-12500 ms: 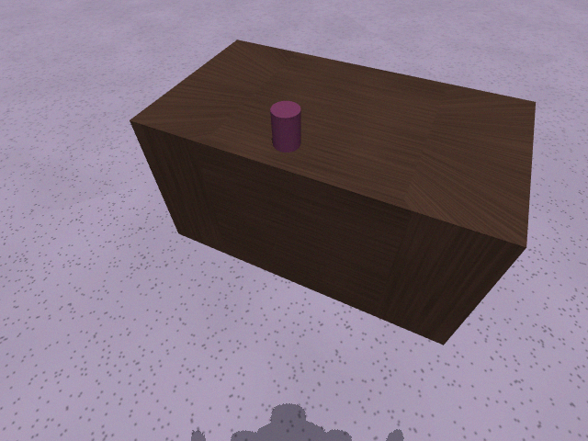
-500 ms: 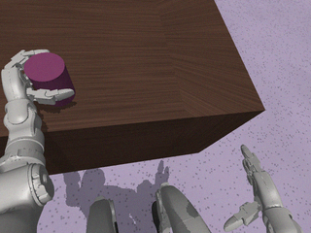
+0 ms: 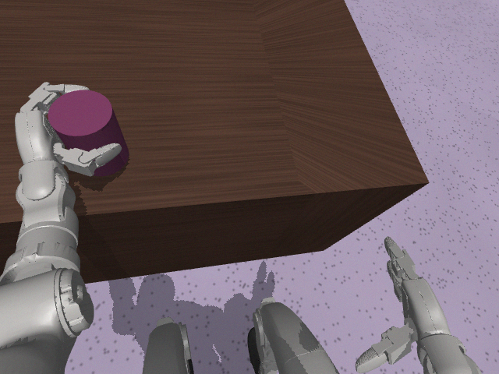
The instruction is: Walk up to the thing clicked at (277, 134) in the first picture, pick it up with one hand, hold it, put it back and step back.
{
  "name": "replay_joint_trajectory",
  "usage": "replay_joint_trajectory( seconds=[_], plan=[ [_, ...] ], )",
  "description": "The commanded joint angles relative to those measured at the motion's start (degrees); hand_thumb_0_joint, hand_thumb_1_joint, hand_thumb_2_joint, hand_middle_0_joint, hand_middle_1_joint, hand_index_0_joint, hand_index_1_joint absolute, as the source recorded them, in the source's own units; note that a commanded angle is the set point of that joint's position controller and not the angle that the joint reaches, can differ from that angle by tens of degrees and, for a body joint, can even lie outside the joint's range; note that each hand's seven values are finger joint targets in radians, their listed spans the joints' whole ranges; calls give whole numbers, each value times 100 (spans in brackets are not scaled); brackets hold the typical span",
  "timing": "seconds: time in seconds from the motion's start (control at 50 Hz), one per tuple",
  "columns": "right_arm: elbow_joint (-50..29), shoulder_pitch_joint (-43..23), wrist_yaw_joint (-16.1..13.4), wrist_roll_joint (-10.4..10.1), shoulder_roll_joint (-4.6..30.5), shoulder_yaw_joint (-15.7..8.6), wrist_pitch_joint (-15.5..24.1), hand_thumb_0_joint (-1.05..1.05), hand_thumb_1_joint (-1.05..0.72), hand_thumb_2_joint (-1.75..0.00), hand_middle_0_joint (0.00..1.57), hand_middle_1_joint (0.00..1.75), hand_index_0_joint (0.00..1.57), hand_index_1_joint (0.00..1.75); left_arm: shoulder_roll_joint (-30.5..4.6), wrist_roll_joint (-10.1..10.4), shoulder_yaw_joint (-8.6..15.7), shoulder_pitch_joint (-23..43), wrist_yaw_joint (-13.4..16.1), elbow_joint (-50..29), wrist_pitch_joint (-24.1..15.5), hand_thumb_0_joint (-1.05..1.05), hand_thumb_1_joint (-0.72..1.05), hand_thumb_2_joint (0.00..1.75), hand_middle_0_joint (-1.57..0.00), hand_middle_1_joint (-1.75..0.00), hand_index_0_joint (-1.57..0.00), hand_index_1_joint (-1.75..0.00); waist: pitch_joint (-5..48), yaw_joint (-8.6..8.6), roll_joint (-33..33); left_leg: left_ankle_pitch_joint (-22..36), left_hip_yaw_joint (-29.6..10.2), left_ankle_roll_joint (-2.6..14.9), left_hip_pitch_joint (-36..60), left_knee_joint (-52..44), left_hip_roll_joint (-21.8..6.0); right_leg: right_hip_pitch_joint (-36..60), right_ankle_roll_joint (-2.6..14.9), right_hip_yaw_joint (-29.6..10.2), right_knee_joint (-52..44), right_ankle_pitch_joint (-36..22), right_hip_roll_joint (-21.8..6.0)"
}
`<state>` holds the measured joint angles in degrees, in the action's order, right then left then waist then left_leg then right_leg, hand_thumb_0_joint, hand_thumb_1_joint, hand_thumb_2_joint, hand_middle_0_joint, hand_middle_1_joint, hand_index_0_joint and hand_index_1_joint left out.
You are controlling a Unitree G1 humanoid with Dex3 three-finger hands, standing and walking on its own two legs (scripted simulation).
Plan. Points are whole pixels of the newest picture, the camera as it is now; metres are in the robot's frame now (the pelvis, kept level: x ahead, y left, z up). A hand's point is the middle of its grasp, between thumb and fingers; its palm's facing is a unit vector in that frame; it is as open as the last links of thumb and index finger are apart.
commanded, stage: settle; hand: left
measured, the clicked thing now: (93, 136) +0.50 +0.18 +0.01
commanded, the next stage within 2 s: lift in 0.62 s
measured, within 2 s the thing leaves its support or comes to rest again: neither
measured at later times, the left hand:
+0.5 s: hand (71, 114) +0.50 +0.19 +0.06, palm faces +0.14 -0.99 +0.00, open 11.4 cm
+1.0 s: hand (63, 103) +0.50 +0.19 +0.10, palm faces +0.13 -0.99 +0.00, open 11.4 cm
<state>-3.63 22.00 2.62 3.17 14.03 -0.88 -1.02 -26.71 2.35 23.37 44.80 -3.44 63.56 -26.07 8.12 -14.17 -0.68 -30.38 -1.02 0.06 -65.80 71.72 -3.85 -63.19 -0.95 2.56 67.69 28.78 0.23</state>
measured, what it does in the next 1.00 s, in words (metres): stands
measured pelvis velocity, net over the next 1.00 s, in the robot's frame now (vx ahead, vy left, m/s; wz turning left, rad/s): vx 0.01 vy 0.00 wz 0.00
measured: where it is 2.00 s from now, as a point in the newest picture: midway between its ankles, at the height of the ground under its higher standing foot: outside the picture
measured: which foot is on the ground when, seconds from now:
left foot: down 0.00-1.00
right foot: down 0.00-1.00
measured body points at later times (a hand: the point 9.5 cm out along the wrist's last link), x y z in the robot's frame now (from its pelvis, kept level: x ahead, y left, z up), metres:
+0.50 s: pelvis +0.01 +0.00 +0.02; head +0.13 +0.04 +0.45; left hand +0.49 +0.25 +0.07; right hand +0.17 -0.25 +0.01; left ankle +0.02 +0.11 -0.63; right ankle +0.03 -0.14 -0.63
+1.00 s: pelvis +0.01 +0.00 +0.04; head +0.12 +0.03 +0.47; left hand +0.48 +0.24 +0.10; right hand +0.17 -0.27 +0.02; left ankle +0.02 +0.11 -0.63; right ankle +0.03 -0.14 -0.63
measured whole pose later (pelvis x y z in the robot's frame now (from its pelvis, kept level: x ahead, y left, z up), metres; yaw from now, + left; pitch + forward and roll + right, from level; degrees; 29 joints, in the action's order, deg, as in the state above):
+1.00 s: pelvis +0.01 +0.00 +0.04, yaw +0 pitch +19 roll -3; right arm 4.4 21.4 1.1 1.2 14.0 -3.3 -1.4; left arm -22.7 5.3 19.9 41.8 -4.0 56.6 -19.6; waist 7.5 -9.5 -0.1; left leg -27.8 0.6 0.3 -53.1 61.5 -3.4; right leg -51.2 -1.3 1.3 58.0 26.1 0.0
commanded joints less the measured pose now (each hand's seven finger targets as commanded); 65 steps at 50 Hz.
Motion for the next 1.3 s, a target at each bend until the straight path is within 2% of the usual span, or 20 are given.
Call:
replay_joint_trajectory(
  seconds=[0.0, 0.16, 0.22, 0.26, 0.32, 0.38, 0.4, 0.66, 0.72, 0.78, 0.8, 0.82, 0.88, 0.92, 0.98, 1.0, 1.14, 1.16, 1.22, 1.28],
  plan=[
    [-758, 362, -121, -24, 886, -645, 263, 0, 49, -7, 5, 5, 5, 5, -1387, 128, 113, 2638, 9, -1444, -423, 0, -3, 134, -138, -149, -138, -152, 3121, 49, 1355, 2376, -115, 19, 2639, -919, 194, 1476, 205, -87, -805, -2131, 178],
    [-909, -16, -135, -78, 976, -714, 301, 0, 50, -6, 5, 5, 5, 5, -1264, 158, 74, 2515, -12, -1324, -287, 0, -4, 133, -136, -148, -136, -150, 3017, 130, 1038, 2088, -114, 35, 2678, -1144, 192, 1601, 202, -83, -1000, -1906, 179],
    [-576, 234, -131, -68, 757, -544, 300, 0, 50, -6, 5, 5, 5, 5, -1008, 218, -168, 2838, -58, -1524, -286, 0, -6, 134, -137, -149, -136, -152, 2912, 98, 1159, 2058, -96, 34, 2742, -1202, 193, 1594, 195, -87, -1062, -1893, 180],
    [-762, -6, -154, -89, 898, -681, 332, 0, 50, -6, 5, 5, 5, 5, -1222, 180, -23, 2707, -4, -1389, -260, 0, -7, 134, -138, -149, -138, -152, 2850, 133, 993, 1878, -85, 44, 2646, -1269, 203, 1670, 183, -101, -1114, -1816, 174],
    [-744, 110, -153, -89, 748, -515, 315, 0, 50, -6, 5, 5, 5, 5, -1110, 219, -78, 2733, -42, -1485, -272, 0, -7, 134, -138, -149, -138, -152, 3041, 174, 998, 2181, -73, 45, 2820, -1267, 207, 1837, 175, -109, -1125, -2062, 164],
    [-554, 205, -174, -80, 981, -713, 297, 0, 50, -6, 5, 5, 5, 5, -1313, 201, 27, 2582, -37, -1434, -213, 0, -5, 136, -138, -150, -138, -153, 3074, 191, 1167, 2597, -88, 25, 3120, -1252, 187, 1758, 196, -103, -1128, -2268, 152],
    [-485, 124, -154, -76, 805, -548, 310, 0, 50, -6, 5, 5, 5, 5, -1166, 206, -58, 2672, -54, -1421, -205, 0, -5, 136, -138, -150, -138, -153, 2915, 181, 1159, 2548, -91, 22, 3022, -1252, 180, 1688, 193, -90, -1131, -2235, 166],
    [-385, -20, -168, -118, 764, -577, 316, 0, 51, -6, 5, 5, 5, 5, -1078, 290, -130, 2851, -62, -1703, -106, 0, -6, 139, -139, -153, -139, -156, 3044, 277, 1092, 2469, -83, 25, 3200, -1435, 178, 1926, 197, -92, -1290, -2171, 157],
    [-452, -11, -191, -120, 935, -687, 301, 0, 50, -6, 5, 5, 5, 5, -1349, 240, -2, 2843, -31, -1772, -76, 0, 0, 131, -137, -149, -138, -150, 3097, 287, 1015, 2386, -65, 37, 3200, -1498, 179, 2051, 187, -109, -1343, -2171, 146],
    [-323, -3, -215, -144, 1017, -848, 305, 0, 50, -6, 5, 5, 5, 5, -1037, 342, -136, 2634, -110, -1718, -20, 0, 4, 130, -134, -147, -136, -148, 3037, 287, 1011, 2664, -96, 1, 3374, -1531, 157, 2029, 209, -71, -1350, -2301, 157],
    [-417, -36, -231, -147, 1143, -905, 289, 0, 50, -6, 5, 5, 5, 5, -1300, 305, 5, 2524, -93, -1813, 11, 0, 4, 129, -134, -147, -136, -147, 3255, 377, 1030, 2778, -83, 25, 3481, -1546, 158, 2171, 197, -92, -1378, -2414, 150],
    [-271, 39, -206, -160, 836, -658, 286, 0, 50, -6, 5, 5, 5, 5, -996, 304, -210, 2587, -106, -1832, 43, 0, 4, 130, -135, -147, -137, -148, 2949, 388, 1017, 2587, -55, 24, 3366, -1575, 179, 2112, 184, -97, -1420, -2295, 144],
    [-302, -71, -218, -178, 1003, -848, 279, 0, 50, -6, 5, 5, 5, 5, -1079, 364, -84, 2402, -78, -2055, 88, 0, 3, 130, -133, -147, -135, -148, 3103, 494, 916, 2605, -37, 30, 3438, -1666, 181, 2328, 177, -96, -1505, -2357, 139],
    [-107, 119, -205, -203, 621, -541, 266, 0, 51, -6, 5, 5, 5, 5, -737, 407, -330, 2427, -92, -2230, 121, 0, 3, 131, -134, -148, -136, -149, 2892, 517, 865, 2573, 16, 39, 3333, -1710, 212, 2482, 159, -116, -1557, -2438, 124],
    [-21, 6, -269, -217, 988, -910, 259, 0, 51, -6, 5, 5, 5, 5, -932, 439, -210, 2143, -65, -2396, 219, 0, 4, 131, -134, -147, -135, -148, 2879, 597, 939, 2716, 17, 12, 3599, -1799, 195, 2528, 170, -100, -1636, -2469, 125],
    [76, 109, -238, -223, 773, -707, 245, 0, 51, -6, 5, 5, 5, 5, -690, 436, -398, 2092, -77, -2602, 253, 0, 5, 133, -134, -148, -136, -149, 2929, 642, 1020, 2869, -7, -15, 3698, -1836, 181, 2531, 194, -84, -1604, -2509, 122],
    [222, 22, -320, -315, 827, -850, 194, 0, 52, -6, 5, 5, 5, 5, -513, 614, -429, 1423, -18, -3634, 599, 0, 2, 129, -133, -145, -134, -146, 2806, 850, 809, 2870, 61, 14, 3985, -2127, 188, 2971, 156, -103, -1909, -2614, 110],
    [219, -47, -337, -332, 781, -787, 198, 0, 52, -6, 5, 5, 5, 5, -187, 621, -654, 1229, -19, -3396, 717, 0, 5, 130, -132, -146, -134, -146, 2656, 838, 611, 2954, 42, 9, 4003, -2171, 172, 3003, 158, -81, -1917, -2670, 114],
    [516, -72, -402, -390, 812, -881, 177, 0, 53, -5, 5, 5, 5, 5, -318, 707, -476, 881, 57, -3774, 892, 0, -1, 130, -132, -145, -134, -146, 2300, 967, 398, 2769, 127, 53, 3844, -2328, 221, 3305, 117, -114, -2068, -2731, 110],
    [736, -84, -425, -405, 620, -744, 186, 0, 53, -5, 5, 5, 5, 5, 146, 710, -858, 784, 79, -4220, 1083, 0, -1, 129, -131, -144, -133, -146, 2103, 965, 524, 2792, 129, 31, 4140, -2470, 211, 3155, 133, -88, -2159, -2586, 106]
  ],
)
